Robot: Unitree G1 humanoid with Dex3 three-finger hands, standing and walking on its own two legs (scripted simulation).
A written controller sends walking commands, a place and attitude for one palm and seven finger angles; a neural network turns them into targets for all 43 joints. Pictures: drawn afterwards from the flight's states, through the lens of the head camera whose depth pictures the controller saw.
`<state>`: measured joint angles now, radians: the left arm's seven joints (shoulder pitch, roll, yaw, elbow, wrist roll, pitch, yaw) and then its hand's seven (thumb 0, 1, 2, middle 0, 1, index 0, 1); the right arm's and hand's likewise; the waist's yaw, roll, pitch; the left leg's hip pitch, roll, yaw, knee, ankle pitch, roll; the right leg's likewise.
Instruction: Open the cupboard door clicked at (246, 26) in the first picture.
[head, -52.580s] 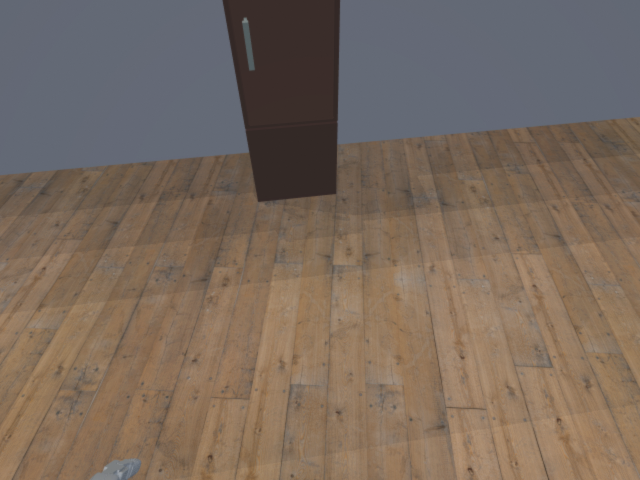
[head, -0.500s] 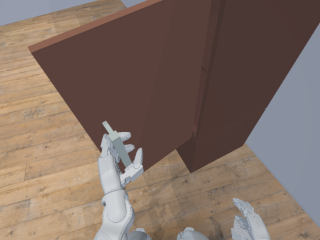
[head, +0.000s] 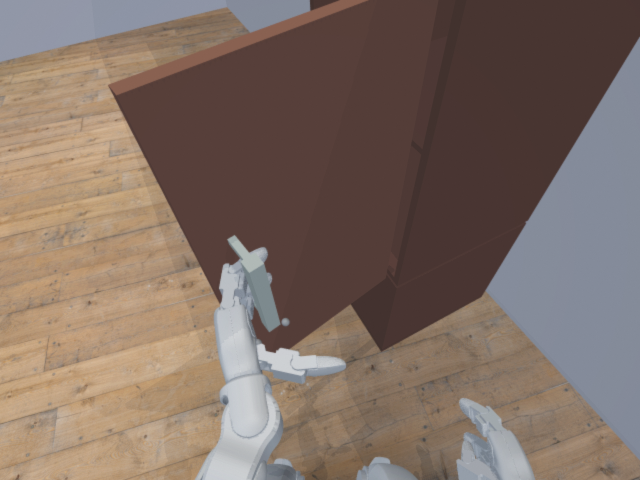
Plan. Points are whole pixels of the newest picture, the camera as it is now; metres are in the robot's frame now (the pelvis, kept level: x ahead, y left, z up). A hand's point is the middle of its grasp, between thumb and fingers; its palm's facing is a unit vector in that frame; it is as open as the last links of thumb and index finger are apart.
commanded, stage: open thumb and fingers to let go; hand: left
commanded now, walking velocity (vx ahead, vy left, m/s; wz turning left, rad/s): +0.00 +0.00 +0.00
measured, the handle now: (254, 286) +0.35 +0.10 +0.05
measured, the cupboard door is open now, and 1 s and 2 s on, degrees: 100 100 100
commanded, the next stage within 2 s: slide the hand sideways off the handle in 0.06 s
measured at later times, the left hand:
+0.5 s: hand (269, 348) +0.26 +0.07 +0.06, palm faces -0.14 -0.99 +0.09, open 16.3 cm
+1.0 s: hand (240, 387) +0.22 +0.10 +0.05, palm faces -0.12 -0.99 +0.03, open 16.4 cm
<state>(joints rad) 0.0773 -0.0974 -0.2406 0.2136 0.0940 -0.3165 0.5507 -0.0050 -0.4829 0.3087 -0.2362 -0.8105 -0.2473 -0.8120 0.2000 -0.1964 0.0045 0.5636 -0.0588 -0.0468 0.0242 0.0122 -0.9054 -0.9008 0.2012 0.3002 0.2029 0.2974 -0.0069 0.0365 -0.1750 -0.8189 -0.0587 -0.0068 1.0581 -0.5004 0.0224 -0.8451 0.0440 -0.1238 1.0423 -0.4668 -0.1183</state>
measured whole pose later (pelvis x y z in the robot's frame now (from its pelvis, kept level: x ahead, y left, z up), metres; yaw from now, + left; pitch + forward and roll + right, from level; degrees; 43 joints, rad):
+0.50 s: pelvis -0.01 +0.04 +0.00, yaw -1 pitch +13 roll -1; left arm 0.14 0.00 -0.26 0.13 -0.08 -0.33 0.08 -0.01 -0.51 0.30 -0.09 -0.32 -0.14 -0.34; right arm 0.26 -0.23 0.02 0.47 0.00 -0.06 0.03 0.01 -0.90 -0.90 0.20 0.30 0.20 0.30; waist 0.00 0.05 -0.15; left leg -0.80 -0.07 0.03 1.07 -0.50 0.08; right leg -0.83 0.03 -0.09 1.05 -0.45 -0.07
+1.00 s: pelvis +0.01 +0.05 -0.01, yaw -2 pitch +16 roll -2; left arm 0.47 0.04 -0.32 -0.19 0.04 -0.34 0.08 -0.01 -0.50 0.30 -0.15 -0.30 -0.14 -0.30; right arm 0.24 -0.20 0.03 0.37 0.00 -0.02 0.03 0.01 -0.90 -0.90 0.20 0.30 0.20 0.30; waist 0.03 0.05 -0.16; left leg -0.86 -0.07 0.04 1.15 -0.57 0.09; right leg -0.88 0.03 -0.08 1.12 -0.51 -0.05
